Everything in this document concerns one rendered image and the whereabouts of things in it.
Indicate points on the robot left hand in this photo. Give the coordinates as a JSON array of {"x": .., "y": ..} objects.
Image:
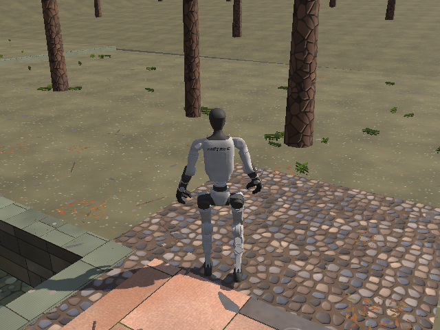
[{"x": 179, "y": 196}]

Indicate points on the left robot foot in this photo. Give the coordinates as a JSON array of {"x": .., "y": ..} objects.
[{"x": 208, "y": 270}]

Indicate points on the left robot upper arm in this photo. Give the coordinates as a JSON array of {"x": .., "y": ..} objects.
[{"x": 196, "y": 146}]

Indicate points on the robot right hand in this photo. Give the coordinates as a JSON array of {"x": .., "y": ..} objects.
[{"x": 258, "y": 187}]

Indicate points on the robot left forearm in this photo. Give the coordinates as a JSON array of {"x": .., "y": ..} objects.
[{"x": 184, "y": 181}]

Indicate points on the robot head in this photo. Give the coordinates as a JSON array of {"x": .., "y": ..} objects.
[{"x": 217, "y": 119}]

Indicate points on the robot right forearm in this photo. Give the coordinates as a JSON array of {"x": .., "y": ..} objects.
[{"x": 254, "y": 176}]

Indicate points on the right robot upper arm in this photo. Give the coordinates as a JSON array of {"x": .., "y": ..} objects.
[{"x": 239, "y": 143}]

